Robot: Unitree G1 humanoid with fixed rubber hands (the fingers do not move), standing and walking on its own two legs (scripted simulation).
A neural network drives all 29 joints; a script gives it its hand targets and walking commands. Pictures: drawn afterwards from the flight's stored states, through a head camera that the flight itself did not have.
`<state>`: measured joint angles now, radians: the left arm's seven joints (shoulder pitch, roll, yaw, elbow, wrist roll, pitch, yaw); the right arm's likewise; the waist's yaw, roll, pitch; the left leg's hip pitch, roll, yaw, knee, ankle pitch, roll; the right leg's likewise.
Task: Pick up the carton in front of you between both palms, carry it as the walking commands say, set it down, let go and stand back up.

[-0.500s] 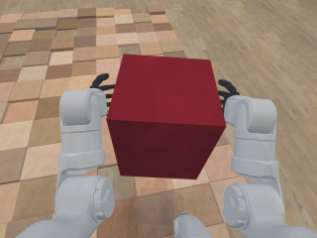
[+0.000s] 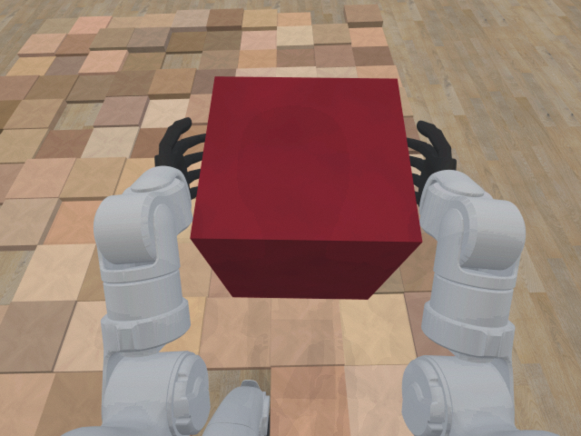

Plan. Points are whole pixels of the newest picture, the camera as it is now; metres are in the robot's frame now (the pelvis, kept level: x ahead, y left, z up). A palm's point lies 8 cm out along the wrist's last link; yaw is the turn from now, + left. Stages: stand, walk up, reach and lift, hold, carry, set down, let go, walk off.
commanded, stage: carry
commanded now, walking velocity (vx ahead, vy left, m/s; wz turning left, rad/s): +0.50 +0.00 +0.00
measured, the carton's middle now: (302, 204) +0.40 +0.03 +0.08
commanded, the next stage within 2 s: none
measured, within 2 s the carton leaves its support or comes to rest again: neither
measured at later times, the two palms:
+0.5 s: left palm (231, 34) +0.68 +0.17 +0.16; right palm (419, 43) +0.65 -0.13 +0.17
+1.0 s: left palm out of the picture +0.92 +0.23 +0.16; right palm out of the picture +0.93 -0.07 +0.16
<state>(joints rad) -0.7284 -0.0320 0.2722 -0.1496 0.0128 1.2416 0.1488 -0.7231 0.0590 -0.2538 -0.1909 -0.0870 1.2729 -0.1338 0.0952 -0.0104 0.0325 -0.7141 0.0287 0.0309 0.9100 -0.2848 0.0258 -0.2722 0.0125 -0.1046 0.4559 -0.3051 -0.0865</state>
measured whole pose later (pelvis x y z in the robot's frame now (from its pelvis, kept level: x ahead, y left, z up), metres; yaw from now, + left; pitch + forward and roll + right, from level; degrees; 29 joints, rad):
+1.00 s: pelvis +0.59 +0.06 +0.02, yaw +1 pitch +4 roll -2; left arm -0.60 -0.04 0.18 0.09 0.07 1.21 0.13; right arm -0.55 0.05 -0.23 0.00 -0.11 1.24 -0.10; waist 0.07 0.01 -0.14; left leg -0.49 0.04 0.06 0.49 -0.04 0.02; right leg -0.21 0.00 -0.11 0.53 -0.40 -0.02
